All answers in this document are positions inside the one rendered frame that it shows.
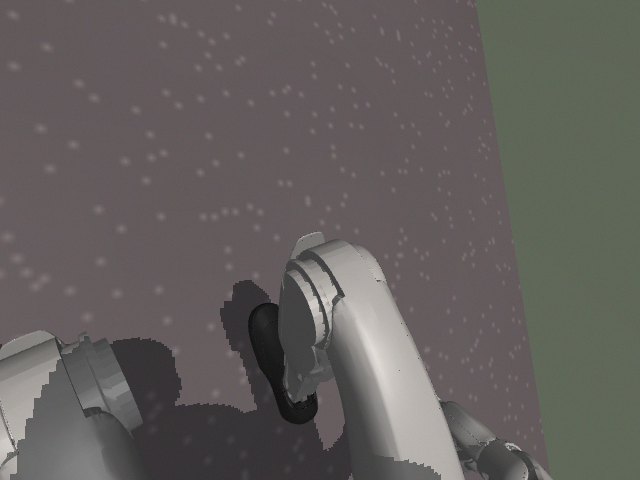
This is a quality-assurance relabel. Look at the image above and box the right robot hand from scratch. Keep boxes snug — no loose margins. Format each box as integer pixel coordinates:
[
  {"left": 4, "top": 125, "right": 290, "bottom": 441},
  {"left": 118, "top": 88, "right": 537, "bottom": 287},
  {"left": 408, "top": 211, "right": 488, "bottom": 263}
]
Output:
[{"left": 437, "top": 396, "right": 499, "bottom": 477}]

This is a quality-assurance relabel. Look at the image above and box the right robot arm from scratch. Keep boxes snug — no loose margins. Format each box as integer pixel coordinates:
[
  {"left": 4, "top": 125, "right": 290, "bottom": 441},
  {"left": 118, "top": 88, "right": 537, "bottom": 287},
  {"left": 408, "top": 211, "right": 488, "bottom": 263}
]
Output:
[{"left": 477, "top": 439, "right": 553, "bottom": 480}]

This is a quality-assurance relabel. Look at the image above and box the right robot foot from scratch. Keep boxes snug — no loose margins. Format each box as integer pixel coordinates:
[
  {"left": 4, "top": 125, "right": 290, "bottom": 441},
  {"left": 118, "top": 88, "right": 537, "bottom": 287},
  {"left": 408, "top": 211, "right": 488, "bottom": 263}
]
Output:
[{"left": 248, "top": 303, "right": 318, "bottom": 424}]

